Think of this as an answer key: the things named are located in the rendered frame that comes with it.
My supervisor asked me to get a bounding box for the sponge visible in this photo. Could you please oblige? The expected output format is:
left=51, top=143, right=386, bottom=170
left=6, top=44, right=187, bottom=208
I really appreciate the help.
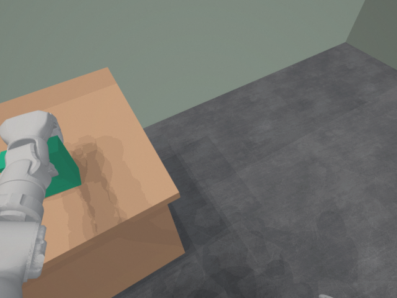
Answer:
left=0, top=136, right=81, bottom=197

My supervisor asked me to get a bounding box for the left robot hand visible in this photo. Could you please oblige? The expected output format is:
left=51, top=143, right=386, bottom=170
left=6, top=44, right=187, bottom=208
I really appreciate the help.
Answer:
left=0, top=111, right=64, bottom=177

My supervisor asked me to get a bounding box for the left robot forearm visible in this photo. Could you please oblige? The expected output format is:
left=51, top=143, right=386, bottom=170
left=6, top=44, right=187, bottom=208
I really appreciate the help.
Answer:
left=0, top=135, right=51, bottom=225

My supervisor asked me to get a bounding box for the robot left upper arm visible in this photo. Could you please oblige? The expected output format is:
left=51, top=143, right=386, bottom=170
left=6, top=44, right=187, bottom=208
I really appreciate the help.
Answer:
left=0, top=221, right=47, bottom=298

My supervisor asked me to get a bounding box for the table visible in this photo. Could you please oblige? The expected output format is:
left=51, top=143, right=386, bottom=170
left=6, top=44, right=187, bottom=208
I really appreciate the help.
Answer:
left=0, top=67, right=185, bottom=298

